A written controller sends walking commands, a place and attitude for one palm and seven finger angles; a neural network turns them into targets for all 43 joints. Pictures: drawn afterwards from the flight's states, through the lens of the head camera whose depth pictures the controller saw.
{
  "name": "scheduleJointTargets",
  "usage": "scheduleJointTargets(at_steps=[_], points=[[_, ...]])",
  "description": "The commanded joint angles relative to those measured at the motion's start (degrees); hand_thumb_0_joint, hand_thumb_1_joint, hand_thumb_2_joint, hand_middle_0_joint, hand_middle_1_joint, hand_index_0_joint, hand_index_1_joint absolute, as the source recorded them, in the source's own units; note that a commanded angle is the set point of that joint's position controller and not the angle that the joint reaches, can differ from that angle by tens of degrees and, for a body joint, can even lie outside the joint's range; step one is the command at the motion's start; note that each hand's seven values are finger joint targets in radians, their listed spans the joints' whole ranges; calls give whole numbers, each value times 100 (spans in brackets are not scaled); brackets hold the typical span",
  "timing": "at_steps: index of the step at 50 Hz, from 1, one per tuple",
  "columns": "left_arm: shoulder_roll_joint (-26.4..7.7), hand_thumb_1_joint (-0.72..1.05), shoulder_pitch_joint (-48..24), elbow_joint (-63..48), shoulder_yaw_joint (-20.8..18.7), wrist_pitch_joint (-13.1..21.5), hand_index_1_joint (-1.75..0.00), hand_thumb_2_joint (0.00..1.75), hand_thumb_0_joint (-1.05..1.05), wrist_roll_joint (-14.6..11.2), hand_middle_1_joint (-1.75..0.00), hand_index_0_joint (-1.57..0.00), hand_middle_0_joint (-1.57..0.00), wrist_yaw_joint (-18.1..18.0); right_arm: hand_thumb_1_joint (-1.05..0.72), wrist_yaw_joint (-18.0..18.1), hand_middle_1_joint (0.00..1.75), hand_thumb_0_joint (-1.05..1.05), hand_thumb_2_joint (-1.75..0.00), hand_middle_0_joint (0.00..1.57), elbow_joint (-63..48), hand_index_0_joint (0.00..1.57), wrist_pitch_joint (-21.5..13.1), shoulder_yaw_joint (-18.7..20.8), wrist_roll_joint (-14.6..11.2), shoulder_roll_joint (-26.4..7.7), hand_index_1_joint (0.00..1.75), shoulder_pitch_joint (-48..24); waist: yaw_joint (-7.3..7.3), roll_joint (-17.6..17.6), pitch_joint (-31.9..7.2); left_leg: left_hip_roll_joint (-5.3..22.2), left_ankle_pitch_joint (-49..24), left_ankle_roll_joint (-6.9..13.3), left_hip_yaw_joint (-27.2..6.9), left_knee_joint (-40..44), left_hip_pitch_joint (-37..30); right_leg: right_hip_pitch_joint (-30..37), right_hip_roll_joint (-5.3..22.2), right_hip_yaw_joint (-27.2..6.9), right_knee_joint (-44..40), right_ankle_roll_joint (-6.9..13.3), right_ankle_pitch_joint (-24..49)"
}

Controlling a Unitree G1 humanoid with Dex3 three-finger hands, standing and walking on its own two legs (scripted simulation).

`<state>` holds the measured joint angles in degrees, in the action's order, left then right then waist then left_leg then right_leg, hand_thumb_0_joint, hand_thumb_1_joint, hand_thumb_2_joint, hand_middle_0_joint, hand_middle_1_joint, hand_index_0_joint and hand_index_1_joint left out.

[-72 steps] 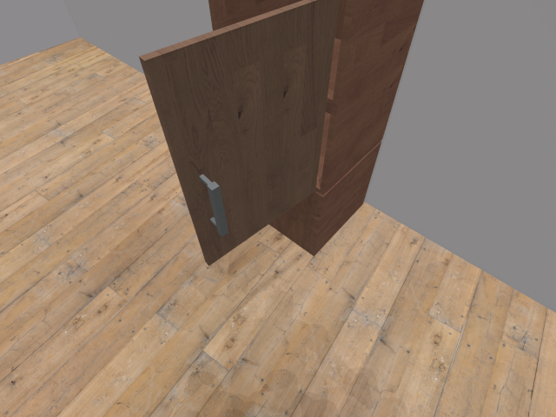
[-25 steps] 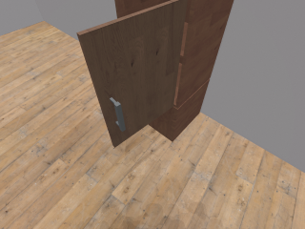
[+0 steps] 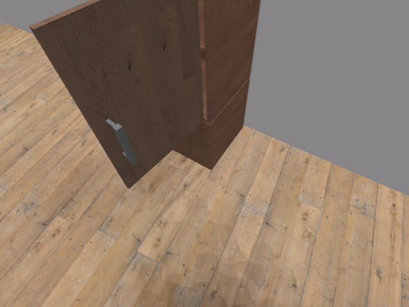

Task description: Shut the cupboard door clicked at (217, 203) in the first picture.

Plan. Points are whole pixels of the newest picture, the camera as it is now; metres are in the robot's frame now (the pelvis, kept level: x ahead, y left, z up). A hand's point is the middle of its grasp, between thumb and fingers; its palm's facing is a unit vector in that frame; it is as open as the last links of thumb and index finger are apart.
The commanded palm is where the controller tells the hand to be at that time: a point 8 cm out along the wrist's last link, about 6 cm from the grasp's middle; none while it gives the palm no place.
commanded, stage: walk to a spot facing it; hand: left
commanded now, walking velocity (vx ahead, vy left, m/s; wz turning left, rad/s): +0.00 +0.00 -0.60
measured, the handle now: (122, 143) +0.52 +0.29 -0.09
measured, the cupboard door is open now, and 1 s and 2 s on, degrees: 83 83 83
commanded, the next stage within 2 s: none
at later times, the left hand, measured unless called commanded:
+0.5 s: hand out of the picture +0.12 +0.21 -0.16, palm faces -0.21 -0.94 -0.26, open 7.4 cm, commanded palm none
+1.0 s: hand (175, 277) +0.20 +0.09 -0.16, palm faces -0.57 -0.79 -0.20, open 7.4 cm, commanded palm none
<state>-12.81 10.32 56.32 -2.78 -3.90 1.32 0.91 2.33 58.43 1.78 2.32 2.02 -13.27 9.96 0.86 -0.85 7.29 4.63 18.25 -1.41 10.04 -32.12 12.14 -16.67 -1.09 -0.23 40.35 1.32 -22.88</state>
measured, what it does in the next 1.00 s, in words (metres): steps on the spot, turning right: left foot, then right foot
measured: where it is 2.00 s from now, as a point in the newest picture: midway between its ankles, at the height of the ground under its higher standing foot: outside the picture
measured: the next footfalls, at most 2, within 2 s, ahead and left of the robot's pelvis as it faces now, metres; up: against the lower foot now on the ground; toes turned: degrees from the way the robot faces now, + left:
left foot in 0.42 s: +0.04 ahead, +0.15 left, +0.00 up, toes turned -15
right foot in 0.68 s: +0.00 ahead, -0.15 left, +0.00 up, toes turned -23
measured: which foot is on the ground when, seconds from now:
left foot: down 0.00-0.02, up 0.04-0.40, down 0.42-0.66, up 0.68-0.90, down 0.92-1.00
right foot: down 0.00-0.42, up 0.44-0.66, down 0.68-0.92, up 0.94-1.00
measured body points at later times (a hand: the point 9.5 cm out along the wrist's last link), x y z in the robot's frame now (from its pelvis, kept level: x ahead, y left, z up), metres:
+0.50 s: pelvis -0.01 +0.01 +0.00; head +0.05 +0.00 +0.45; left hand +0.13 +0.26 -0.14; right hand +0.04 -0.27 -0.13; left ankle +0.00 +0.16 -0.73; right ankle -0.04 -0.10 -0.69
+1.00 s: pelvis +0.00 -0.02 +0.00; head +0.05 -0.04 +0.45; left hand +0.23 +0.14 -0.15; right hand -0.12 -0.27 -0.13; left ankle +0.07 +0.10 -0.73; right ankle -0.07 -0.12 -0.68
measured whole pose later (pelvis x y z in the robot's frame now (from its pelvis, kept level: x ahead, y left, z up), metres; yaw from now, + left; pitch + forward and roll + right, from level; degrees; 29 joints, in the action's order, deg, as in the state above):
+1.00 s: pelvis +0.00 -0.02 +0.00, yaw -34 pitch +2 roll +0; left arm -14.7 7.4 50.8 -3.6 -4.7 1.6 2.4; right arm 1.5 51.0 -0.1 1.5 2.3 -14.1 14.2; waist -1.6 1.7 5.3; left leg 4.7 17.6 -1.3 4.0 -32.9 17.4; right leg -28.5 -2.1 -2.3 54.5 -1.0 -27.2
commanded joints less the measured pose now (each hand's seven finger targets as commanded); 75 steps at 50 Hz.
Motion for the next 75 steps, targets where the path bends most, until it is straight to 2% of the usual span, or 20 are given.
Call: scheduleJointTargets(at_steps=[1, 6, 18, 20, 22, 26, 31, 34, 43, 44, 46, 47, 51, 57, 59, 61, 69, 71, 72, 75], points=[[-1539, 90, 977, -302, -427, 222, -30, 90, 0, 35, -30, -20, -20, -127, -90, 8, 30, 0, -90, 20, -785, 20, 12, 279, -152, -708, 30, -481, 444, 1919, -521, -369, 1844, -128, -511, -2788, 1715, 774, 2168, -3012, -2512, 912, 3280], [-990, 90, 303, -625, -369, 289, -30, 90, 0, 21, -30, -20, -20, -268, -90, -12, 30, 0, -90, 20, -696, 20, 22, 235, -127, -463, 30, -368, -3, 622, -866, -117, 704, -193, -1217, -3242, 1759, 757, 1391, -2267, -1971, 1071, 3099], [-1056, 90, 147, -702, -442, 193, -30, 90, 0, 4, -30, -20, -20, -199, -90, 76, 30, 0, -90, 20, -792, 20, -130, 221, -233, -452, 30, 22, -158, 860, -1236, -435, -87, -83, -1145, 454, -142, 431, 745, -2597, -1428, 541, 3237], [-581, 90, 30, -943, -342, 169, -30, 90, 0, -97, -30, -20, -20, -110, -90, 125, 30, 0, -90, 20, -788, 20, -230, 340, -92, -1229, 30, 357, -314, -1149, -1189, 1447, -731, 606, -2959, 1687, -1696, -1645, -424, -1332, -111, -113, 409], [-805, 90, -214, -1207, -394, 201, -30, 90, 0, 21, -30, -20, -20, 13, -90, 103, 30, 0, -90, 20, -1040, 20, -195, 330, 8, -1425, 30, 204, -239, -670, -788, 2560, -1403, 1522, -3350, 1743, -124, -1487, 14, -462, 2213, -415, -1099], [-610, 90, -360, -1067, -303, 148, -30, 90, 0, -2, -30, -20, -20, 119, -90, 97, 30, 0, -90, 20, -1086, 20, -215, 257, 49, -1074, 30, -42, -45, -1194, -860, 1284, -3936, 855, -1375, 769, -676, -1416, 154, 79, 1679, -458, -672], [-693, 90, -47, -975, -279, 229, -30, 90, 0, -32, -30, -20, -20, 167, -90, 7, 30, 0, -90, 20, -1064, 20, -137, 360, -30, -1356, 30, 179, 10, -1063, -986, 1097, -3554, 348, -790, -184, -200, 406, -154, 685, -665, -219, 738], [-1978, 90, 1047, -713, -509, 312, -30, 90, 0, -25, -30, -20, -20, -47, -90, -11, 30, 0, -90, 20, -1507, 20, -61, 193, -188, -852, 30, -220, 588, 1811, -1306, -25, 2144, -262, -847, -3359, 2111, 1728, 2531, -2681, -1901, 1316, 4591], [-1333, 90, -511, -1113, -360, 144, -30, 90, 0, 18, -30, -20, -20, -103, -90, -70, 30, 0, -90, 20, -934, 20, -91, 141, -165, -552, 30, 712, -343, 1063, -1046, -325, -1, -173, -656, -169, -102, -467, 906, -1865, -1563, 555, 1404], [-1154, 90, -611, -1176, -325, 117, -30, 90, 0, -22, -30, -20, -20, -79, -90, -34, 30, 0, -90, 20, -866, 20, -147, 171, -141, -787, 30, 1051, -510, 570, -1109, -28, 25, -47, -986, 724, -731, -1033, 602, -1682, -1247, 296, 542], [-772, 90, -734, -1481, -237, 113, -30, 90, 0, -62, -30, -20, -20, 55, -90, 48, 30, 0, -90, 20, -974, 20, -257, 332, 34, -1761, 30, 1177, -559, -1562, -883, 2596, 1560, 1102, -3930, 2393, -571, -2153, -151, -198, 1550, -277, -1253], [-903, 90, -862, -1502, -306, 179, -30, 90, 0, 7, -30, -20, -20, 146, -90, 1, 30, 0, -90, 20, -1065, 20, -304, 305, 40, -1691, 30, 1009, -476, -675, -803, 2631, 1503, 1362, -3939, 2342, -99, -1936, 227, -430, 2219, -250, -911], [-519, 90, -963, -1267, -206, 229, -30, 90, 0, 22, -30, -20, -20, 327, -90, -42, 30, 0, -90, 20, -959, 20, -372, 198, 63, -1230, 30, 770, -302, -1128, -681, 1450, -346, 683, -1399, 1661, -467, -1677, 402, 270, 1424, -344, -313], [-580, 90, -266, -854, -231, 377, -30, 90, 0, 7, -30, -20, -20, 317, -90, -118, 30, 0, -90, 20, -784, 20, -345, 248, -3, -1279, 30, 1038, -53, -679, -1010, 1120, -963, 161, -145, -68, 268, 1065, -122, 989, -1223, -37, 480], [-1844, 90, 1339, -384, -560, 449, -30, 90, 0, -14, -30, -20, -20, 122, -90, -202, 30, 0, -90, 20, -1420, 20, -349, 84, -134, -584, 30, -78, 843, 2151, -1075, 43, 2109, -332, 190, -3056, 3287, 2894, 2412, -2974, -2532, 1156, 852], [-1595, 90, 809, -521, -486, 448, -30, 90, 0, -21, -30, -20, -20, -15, -90, -180, 30, 0, -90, 20, -1404, 20, -376, 181, -128, -817, 30, -243, 459, 1359, -752, 461, 1487, -266, -977, -3459, 3330, 1905, 2197, -2725, -2469, 1396, 125], [-1163, 90, -250, -669, -397, 547, -30, 90, 0, 23, -30, -20, -20, 50, -90, -286, 30, 0, -90, 20, -822, 20, -442, 169, -57, -459, 30, 744, -408, 890, -638, -241, -417, -282, -173, -197, -61, -431, 943, -1261, -2108, 729, -126], [-627, 90, -369, -775, -276, 513, -30, 90, 0, -10, -30, -20, -20, 88, -90, -156, 30, 0, -90, 20, -491, 20, -554, 313, -3, -1077, 30, 1816, -920, -750, -1010, 679, 650, 38, -1428, 1008, -1738, -1580, 189, -650, -107, 283, -334], [-267, 90, -408, -987, -181, 523, -30, 90, 0, -50, -30, -20, -20, 115, -90, -99, 30, 0, -90, 20, -401, 20, -604, 409, 127, -1624, 30, 2480, -1105, -2112, -1184, 2498, 1375, 782, -3821, 1925, -2182, -2662, -369, 170, 1965, -51, -1367], [-380, 90, -1002, -1017, -241, 608, -30, 90, 0, 59, -30, -20, -20, 197, -90, -101, 30, 0, -90, 20, -628, 20, -609, 256, 82, -1127, 30, 1743, -672, -634, -332, 2399, 450, 1088, -3178, 2069, -863, -2948, 614, -254, 3360, -63, -240]])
